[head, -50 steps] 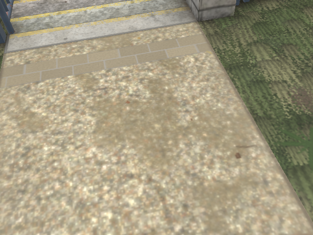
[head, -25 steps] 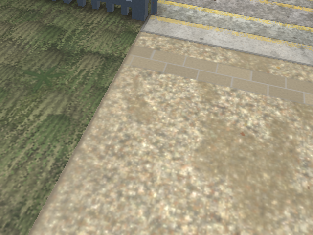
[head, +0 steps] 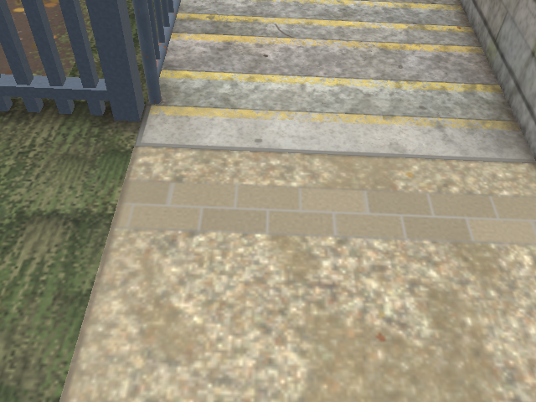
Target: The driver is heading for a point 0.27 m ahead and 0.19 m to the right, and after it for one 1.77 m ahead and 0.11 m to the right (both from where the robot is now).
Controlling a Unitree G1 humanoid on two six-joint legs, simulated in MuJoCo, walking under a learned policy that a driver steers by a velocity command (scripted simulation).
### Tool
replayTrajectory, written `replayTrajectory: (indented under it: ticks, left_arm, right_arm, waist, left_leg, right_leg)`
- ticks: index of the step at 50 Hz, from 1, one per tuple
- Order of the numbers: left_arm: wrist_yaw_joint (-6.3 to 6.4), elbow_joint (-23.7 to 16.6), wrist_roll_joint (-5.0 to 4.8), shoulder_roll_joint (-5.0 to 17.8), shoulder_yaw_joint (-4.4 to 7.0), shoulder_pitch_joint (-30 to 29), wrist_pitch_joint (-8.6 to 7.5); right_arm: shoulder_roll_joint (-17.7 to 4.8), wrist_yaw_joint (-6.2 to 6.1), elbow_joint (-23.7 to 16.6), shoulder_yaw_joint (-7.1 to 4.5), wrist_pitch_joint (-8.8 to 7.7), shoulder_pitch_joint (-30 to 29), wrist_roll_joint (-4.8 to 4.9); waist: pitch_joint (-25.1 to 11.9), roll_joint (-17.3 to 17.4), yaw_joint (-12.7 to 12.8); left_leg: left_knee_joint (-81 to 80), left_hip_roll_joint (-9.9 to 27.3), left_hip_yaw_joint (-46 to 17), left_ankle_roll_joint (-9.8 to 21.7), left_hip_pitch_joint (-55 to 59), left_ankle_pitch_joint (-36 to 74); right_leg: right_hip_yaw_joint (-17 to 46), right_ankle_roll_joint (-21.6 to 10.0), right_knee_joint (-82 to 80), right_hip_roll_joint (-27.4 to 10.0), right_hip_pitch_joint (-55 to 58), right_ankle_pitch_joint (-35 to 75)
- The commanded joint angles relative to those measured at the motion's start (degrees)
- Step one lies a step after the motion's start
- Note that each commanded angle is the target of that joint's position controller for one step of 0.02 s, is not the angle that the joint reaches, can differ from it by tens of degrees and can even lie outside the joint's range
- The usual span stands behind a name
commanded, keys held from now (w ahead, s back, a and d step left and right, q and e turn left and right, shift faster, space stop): w+e+shift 0.26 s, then e+shift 0.14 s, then q+shift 0.60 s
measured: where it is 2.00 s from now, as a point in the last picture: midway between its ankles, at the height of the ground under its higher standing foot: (269, 367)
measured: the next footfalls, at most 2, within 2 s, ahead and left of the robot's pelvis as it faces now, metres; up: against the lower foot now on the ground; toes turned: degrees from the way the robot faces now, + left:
left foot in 0.28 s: +0.48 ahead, +0.19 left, +0.00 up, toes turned -18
right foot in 0.64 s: +0.61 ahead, -0.13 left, +0.00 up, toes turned -22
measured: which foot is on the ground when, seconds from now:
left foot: up 0.00-0.26, down 0.28-0.66, up 0.68-1.00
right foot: down 0.00-0.28, up 0.30-0.62, down 0.64-1.00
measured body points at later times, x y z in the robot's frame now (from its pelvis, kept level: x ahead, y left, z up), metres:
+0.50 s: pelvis +0.40 +0.07 +0.03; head +0.45 +0.05 +0.48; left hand +0.70 +0.26 -0.05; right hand +0.33 -0.23 -0.08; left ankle +0.44 +0.21 -0.71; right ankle +0.39 -0.04 -0.64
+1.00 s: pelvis +0.57 +0.04 +0.02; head +0.60 +0.05 +0.47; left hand +0.79 +0.28 -0.08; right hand +0.65 -0.27 -0.07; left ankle +0.62 +0.14 -0.69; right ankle +0.57 -0.11 -0.71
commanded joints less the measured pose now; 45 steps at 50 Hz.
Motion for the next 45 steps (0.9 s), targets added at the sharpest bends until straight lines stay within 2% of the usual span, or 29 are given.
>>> replayTrajectory:
  ticks: [1,3,5,7,9,11,12,13,14,15,16,17,18,19,20,22,24,26,29,32,33,34,35,36,37,38,40,42,45]
  left_arm:
    - [1.01,-5.3,0.13,6.5,1.05,-2.5,-3.26]
    - [0.74,-5.4,-0.15,7.2,1.29,-2.5,-4.71]
    - [0.40,-5.3,-0.71,7.5,1.95,-1.2,-5.06]
    - [-0.21,-5.1,-1.46,8.2,2.62,0.7,-4.94]
    - [-0.47,-5.2,-1.29,9.2,3.27,1.8,-4.67]
    - [-0.07,-5.6,-0.99,9.8,3.71,1.4,-4.49]
    - [-0.05,-5.9,-0.67,11.0,3.96,0.5,-4.62]
    - [-0.34,-6.4,-0.54,12.7,4.28,-1.9,-4.84]
    - [-0.38,-7.5,-0.80,11.0,3.96,-5.1,-5.37]
    - [0.39,-10.6,-2.00,0.7,1.35,-5.6,-5.76]
    - [0.55,-14.1,-3.04,1.1,0.35,-0.2,-5.12]
    - [1.41,-11.4,-1.22,5.8,1.07,-4.3,-3.38]
    - [1.05,-11.7,-0.34,6.2,1.39,-8.7,-2.66]
    - [0.35,-11.9,0.10,5.8,1.63,-10.5,-1.97]
    - [0.79,-14.6,-4.37,5.0,1.88,-9.5,-1.68]
    - [0.42,-17.2,-4.20,2.2,0.62,-12.0,-0.80]
    - [-0.02,-19.4,-2.34,-0.3,-0.87,-15.1,-0.88]
    - [-1.14,-18.6,-1.29,-0.6,-2.06,-14.5,-2.12]
    - [-2.24,-18.4,-0.53,3.1,-1.53,-17.7,-3.20]
    - [-0.55,-17.0,1.49,8.4,0.33,-14.8,-3.92]
    - [0.83,-17.4,3.22,12.9,1.25,-10.8,-3.55]
    - [1.34,-18.8,4.02,12.6,0.88,-10.5,-2.14]
    - [1.26,-19.5,1.70,9.2,0.35,-11.1,-0.88]
    - [1.20,-19.2,-0.12,7.6,-0.04,-14.3,-0.44]
    - [1.30,-18.5,-1.09,5.8,-0.37,-16.9,-0.34]
    - [1.39,-18.2,-1.13,4.8,-0.46,-19.7,-0.25]
    - [1.54,-18.2,0.50,5.0,0.13,-24.4,-0.31]
    - [2.01,-18.0,0.60,4.2,0.41,-26.8,-0.88]
    - [2.98,-16.9,-0.08,5.2,1.26,-27.2,-1.13]
  right_arm:
    - [-9.0,0.39,-6.9,-0.77,0.55,0.4,-1.54]
    - [-8.2,0.68,-8.6,-0.11,1.81,-5.1,-0.62]
    - [-6.2,1.10,-10.7,0.78,1.86,-11.0,1.16]
    - [-4.7,1.24,-11.9,1.19,1.77,-14.6,2.31]
    - [-5.5,1.06,-12.5,0.85,1.41,-15.6,2.61]
    - [-7.6,0.55,-12.1,-0.09,0.77,-13.2,2.33]
    - [-10.1,-0.01,-10.7,-1.28,0.42,-8.5,2.35]
    - [-12.8,-0.67,-8.5,-2.65,-0.02,0.9,2.33]
    - [-16.4,-1.78,-6.0,-4.35,-0.55,13.5,1.23]
    - [-20.8,-2.64,-4.6,-5.73,-0.71,22.8,-1.27]
    - [-23.9,-1.96,-4.5,-6.87,0.01,17.6,-0.82]
    - [-15.7,-1.49,-6.3,-5.67,0.54,11.2,-0.41]
    - [-10.1,-1.11,-6.0,-4.17,0.76,8.6,0.22]
    - [-8.0,-0.93,-4.9,-3.59,1.03,8.5,0.18]
    - [-8.2,-1.32,-5.5,-4.61,0.56,4.1,4.01]
    - [-7.3,-1.09,-3.1,-4.59,-0.53,4.1,4.36]
    - [-10.5,-0.82,-1.7,-5.59,-0.88,2.5,4.74]
    - [-13.6,-0.75,-1.4,-6.39,-1.04,0.0,5.42]
    - [-16.9,-0.33,0.4,-7.20,-1.19,3.1,6.79]
    - [-16.0,-0.21,1.6,-6.69,-1.06,6.2,6.27]
    - [-12.9,0.00,-0.4,-5.33,-1.06,7.2,4.60]
    - [-9.2,0.04,0.7,-4.00,-0.10,16.8,5.29]
    - [-15.1,0.02,2.0,-5.76,1.18,16.7,6.04]
    - [-15.4,-0.22,0.8,-6.39,2.29,13.8,6.67]
    - [-13.8,-1.06,0.6,-6.30,3.60,12.5,6.33]
    - [-13.2,-1.82,0.4,-6.55,5.07,12.5,5.95]
    - [-10.6,-2.67,-0.2,-6.49,7.65,15.0,5.51]
    - [-9.1,-2.86,-1.9,-6.54,8.65,13.8,5.06]
    - [-8.1,-1.57,-4.6,-6.32,8.61,9.5,4.66]
  waist:
    - [5.7,9.0,-7.8]
    - [7.2,8.2,-6.4]
    - [6.3,4.0,-3.0]
    - [3.9,1.2,0.6]
    - [1.6,-1.5,2.3]
    - [-1.1,-2.9,1.3]
    - [-4.7,-2.8,-1.2]
    - [-10.4,-1.7,-7.1]
    - [-16.1,-0.8,-13.5]
    - [-22.7,12.0,-14.3]
    - [-28.7,26.7,-7.6]
    - [-19.2,12.2,-7.8]
    - [-12.6,6.1,-8.2]
    - [-9.6,4.2,-7.4]
    - [-6.9,13.0,-5.4]
    - [-4.5,9.9,-4.5]
    - [-2.0,5.5,-3.3]
    - [-4.3,6.0,-2.4]
    - [-5.9,5.2,-2.6]
    - [-8.7,3.0,0.3]
    - [-15.5,-4.3,1.3]
    - [-28.5,-15.0,-0.5]
    - [-29.5,-7.9,0.5]
    - [-22.7,-6.2,-1.1]
    - [-17.8,-3.8,-2.6]
    - [-13.3,-4.8,-4.3]
    - [-9.6,-8.0,-7.7]
    - [-8.3,-7.7,-8.3]
    - [-9.3,-6.7,-7.5]
  left_leg:
    - [-10.6,6.3,-2.8,-2.2,-18.6,0.1]
    - [-23.9,8.1,0.8,-4.3,-10.7,6.9]
    - [-37.8,8.2,2.4,-4.7,-4.9,15.8]
    - [-47.2,5.8,4.1,-3.9,-1.9,23.3]
    - [-52.9,3.7,4.4,-3.0,-0.8,24.3]
    - [-58.3,1.8,3.4,-2.4,3.6,20.9]
    - [-58.9,0.3,3.2,-1.6,9.5,16.0]
    - [-59.2,0.4,3.4,-0.6,20.1,12.4]
    - [-56.8,6.5,-1.1,1.0,34.1,6.2]
    - [-59.8,25.2,-20.7,3.2,48.1,-2.9]
    - [-68.0,33.2,-47.1,9.7,50.4,3.4]
    - [-66.3,29.0,-35.8,9.1,42.8,7.8]
    - [-64.1,25.1,-21.8,7.8,35.6,21.6]
    - [-63.3,22.2,-13.1,6.7,30.9,33.9]
    - [-64.1,18.0,-7.5,6.3,29.1,38.6]
    - [-67.8,16.6,-4.8,8.0,22.2,40.5]
    - [-70.2,17.6,-2.7,10.5,16.0,46.4]
    - [-71.1,14.1,2.6,10.2,10.7,46.2]
    - [-68.8,13.8,0.8,9.0,12.3,43.9]
    - [-55.9,8.3,1.4,4.1,11.1,41.1]
    - [-40.0,4.0,3.5,0.5,0.0,18.6]
    - [-19.8,-0.2,1.3,-2.5,-9.8,-23.0]
    - [-14.3,2.4,-2.8,-3.0,-10.1,-23.0]
    - [-13.9,4.0,-1.1,-3.5,-14.8,-19.8]
    - [-15.5,5.8,0.6,-4.6,-16.3,-16.5]
    - [-16.1,6.8,1.4,-5.7,-14.7,-13.8]
    - [-15.9,6.8,3.7,-7.2,-7.7,-8.7]
    - [-20.8,7.8,4.4,-6.6,-5.4,-4.2]
    - [-32.3,8.9,5.0,-3.9,-0.8,3.7]
  right_leg:
    - [40.7,-9.4,-29.8,-19.6,0.8,-14.9]
    - [32.3,-8.1,-31.5,-15.1,-8.7,-5.4]
    - [26.5,-5.5,-30.3,-11.8,-9.0,3.6]
    - [25.2,-2.6,-27.9,-10.7,-3.5,10.8]
    - [26.1,-1.2,-24.4,-11.8,4.0,18.9]
    - [27.5,0.9,-18.6,-12.8,9.8,26.1]
    - [27.5,2.2,-12.1,-12.8,11.9,33.6]
    - [25.6,3.6,-0.9,-11.0,10.6,36.9]
    - [23.2,5.1,14.9,-8.4,2.4,30.5]
    - [16.3,6.1,33.6,-4.0,-12.1,-9.8]
    - [11.4,7.4,44.7,-4.0,-22.9,-15.6]
    - [10.0,7.6,46.1,-9.8,-26.6,-9.8]
    - [8.2,8.6,42.7,-11.5,-26.0,-6.0]
    - [7.6,9.6,40.5,-12.9,-24.6,-5.5]
    - [9.4,11.6,40.1,-16.5,-24.9,-5.0]
    - [8.6,12.1,33.1,-16.8,-21.5,-5.7]
    - [7.9,13.1,21.3,-15.6,-18.5,-5.8]
    - [6.0,12.2,5.8,-14.4,-7.1,6.1]
    - [5.6,10.7,-3.6,-11.6,1.6,17.4]
    - [5.5,6.9,-11.6,-12.2,15.5,35.2]
    - [15.4,1.9,-5.2,-25.2,30.0,66.7]
    - [29.5,-8.8,-3.9,-42.3,41.0,79.5]
    - [25.8,-7.9,-5.1,-38.7,36.2,70.0]
    - [21.5,-6.0,-7.5,-35.9,31.7,57.5]
    - [18.5,-4.0,-10.3,-33.2,26.0,46.8]
    - [15.9,-2.8,-13.6,-31.8,18.6,38.5]
    - [10.1,-2.2,-19.4,-30.5,5.5,28.4]
    - [5.6,-1.4,-21.2,-30.4,2.0,23.4]
    - [1.1,0.4,-20.4,-31.0,2.8,20.7]
Keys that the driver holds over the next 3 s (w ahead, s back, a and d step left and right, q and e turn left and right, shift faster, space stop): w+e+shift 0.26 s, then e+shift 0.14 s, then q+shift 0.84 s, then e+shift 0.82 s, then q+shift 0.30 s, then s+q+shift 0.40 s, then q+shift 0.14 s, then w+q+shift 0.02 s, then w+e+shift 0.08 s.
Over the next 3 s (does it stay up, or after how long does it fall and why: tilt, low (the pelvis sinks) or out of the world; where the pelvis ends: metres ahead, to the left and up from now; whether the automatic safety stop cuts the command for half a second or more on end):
stays up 0.50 0.04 0.03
